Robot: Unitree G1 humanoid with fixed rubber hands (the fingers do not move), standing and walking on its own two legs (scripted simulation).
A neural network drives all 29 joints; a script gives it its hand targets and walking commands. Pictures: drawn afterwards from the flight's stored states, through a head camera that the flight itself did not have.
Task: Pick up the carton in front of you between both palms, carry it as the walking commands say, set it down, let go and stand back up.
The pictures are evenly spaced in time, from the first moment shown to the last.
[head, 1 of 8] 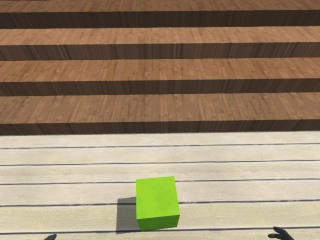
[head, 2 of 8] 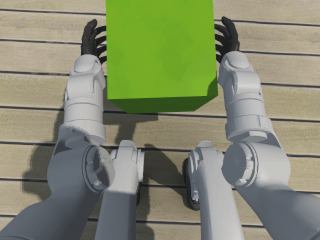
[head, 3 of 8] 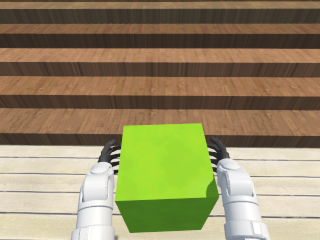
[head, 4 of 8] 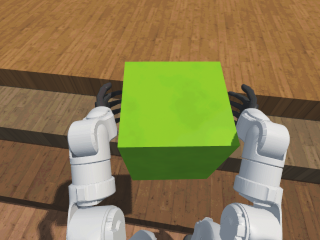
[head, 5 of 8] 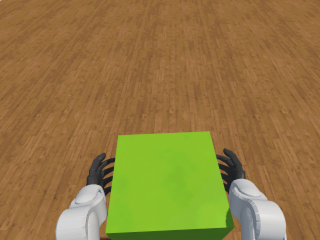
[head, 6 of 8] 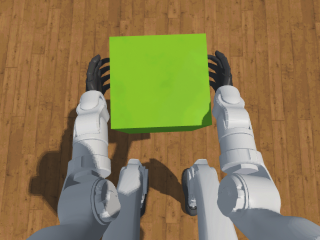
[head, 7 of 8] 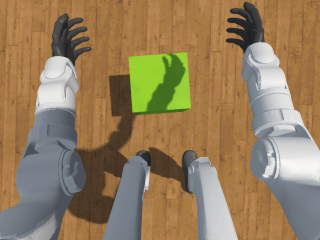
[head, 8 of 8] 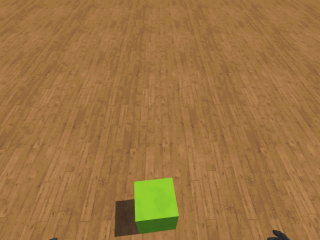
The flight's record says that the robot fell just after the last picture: no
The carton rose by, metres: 1.62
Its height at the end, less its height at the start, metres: +0.86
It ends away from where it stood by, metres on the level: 4.19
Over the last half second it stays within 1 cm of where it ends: yes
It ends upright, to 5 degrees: yes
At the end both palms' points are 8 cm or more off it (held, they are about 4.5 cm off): yes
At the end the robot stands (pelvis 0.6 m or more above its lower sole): yes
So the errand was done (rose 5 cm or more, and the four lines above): yes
